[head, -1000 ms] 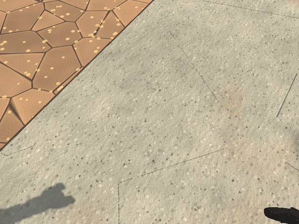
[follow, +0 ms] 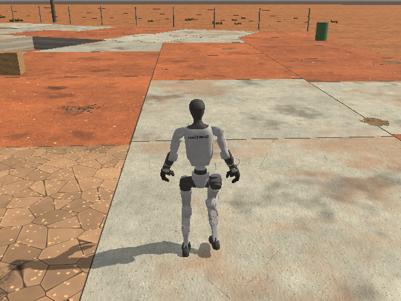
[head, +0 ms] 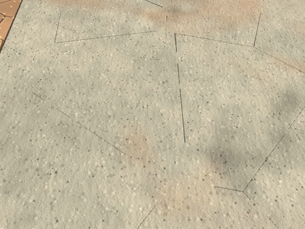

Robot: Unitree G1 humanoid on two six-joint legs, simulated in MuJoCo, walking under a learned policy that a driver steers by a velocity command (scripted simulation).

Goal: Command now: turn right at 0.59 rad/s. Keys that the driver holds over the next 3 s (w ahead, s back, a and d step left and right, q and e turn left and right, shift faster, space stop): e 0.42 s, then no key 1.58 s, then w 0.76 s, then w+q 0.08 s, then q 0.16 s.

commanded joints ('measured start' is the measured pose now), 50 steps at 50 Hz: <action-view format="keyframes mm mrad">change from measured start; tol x16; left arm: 1 57 75 29 -38 -5 9 2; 14 43 40 18 -81 -9 14 -39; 17 95 241 62 -103 29 -11 -18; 50 11 -6 -27 56 25 -40 -2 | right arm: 1 -98 -118 -23 -100 14 -8 -16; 50 -50 -79 9 -55 12 -30 16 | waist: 1 32 168 -45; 14 18 228 -103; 17 33 -280 -122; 20 22 -73 -98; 35 -7 -86 -68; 38 93 209 -101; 50 3 52 -33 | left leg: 1 122 222 -161 -183 276 172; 13 201 303 -16 -96 371 176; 15 74 247 77 56 228 70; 17 -394 9 90 561 -448 -85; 19 -397 37 -37 695 -342 -68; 33 -54 15 -4 187 -142 -68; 37 249 134 -116 -131 348 6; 41 78 111 -118 -129 36 64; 50 107 63 -66 -76 47 41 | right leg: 1 -95 -66 -37 209 41 50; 12 159 -134 -186 -348 56 11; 15 432 -108 -163 -657 335 -80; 17 574 -527 397 -673 842 -378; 24 443 -313 131 -680 676 -261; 35 321 -286 208 -632 431 -236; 38 255 -107 33 -542 130 -74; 50 319 -129 44 -580 298 -47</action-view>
